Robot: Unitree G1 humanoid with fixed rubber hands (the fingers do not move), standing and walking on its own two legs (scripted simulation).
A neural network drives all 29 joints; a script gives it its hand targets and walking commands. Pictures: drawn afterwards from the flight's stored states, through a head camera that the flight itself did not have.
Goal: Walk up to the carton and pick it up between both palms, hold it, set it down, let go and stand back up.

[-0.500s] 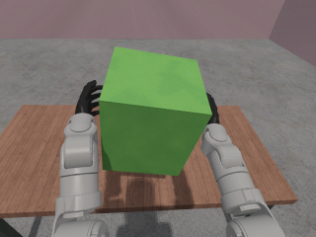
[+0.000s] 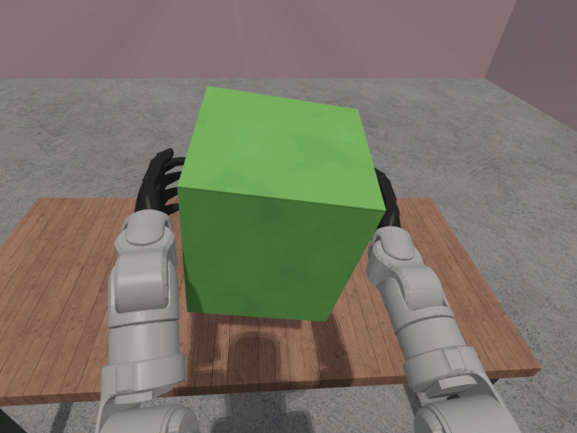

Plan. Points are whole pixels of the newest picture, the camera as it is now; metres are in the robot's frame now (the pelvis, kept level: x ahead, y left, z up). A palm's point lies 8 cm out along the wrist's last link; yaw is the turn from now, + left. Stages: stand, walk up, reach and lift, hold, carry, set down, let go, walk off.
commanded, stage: hold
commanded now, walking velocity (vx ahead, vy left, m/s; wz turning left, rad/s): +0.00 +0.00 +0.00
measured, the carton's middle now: (270, 212) +0.40 +0.00 +0.16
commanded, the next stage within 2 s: none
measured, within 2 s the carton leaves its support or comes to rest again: neither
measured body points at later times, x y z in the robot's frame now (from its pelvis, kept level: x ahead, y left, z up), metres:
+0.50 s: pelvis +0.00 +0.00 +0.00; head -0.04 +0.03 +0.45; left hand +0.38 +0.15 +0.20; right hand +0.37 -0.15 +0.17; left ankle +0.01 +0.12 -0.75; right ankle +0.03 -0.11 -0.75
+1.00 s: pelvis -0.01 +0.00 +0.00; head -0.04 +0.03 +0.45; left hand +0.38 +0.16 +0.19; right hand +0.37 -0.14 +0.16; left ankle +0.01 +0.12 -0.75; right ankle +0.03 -0.11 -0.75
